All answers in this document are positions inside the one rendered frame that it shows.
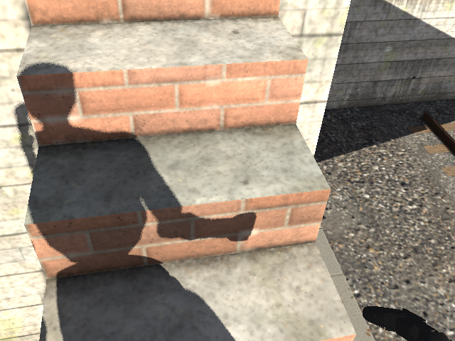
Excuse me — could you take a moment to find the right robot hand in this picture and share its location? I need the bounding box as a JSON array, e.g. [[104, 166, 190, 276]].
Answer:
[[363, 306, 452, 341]]

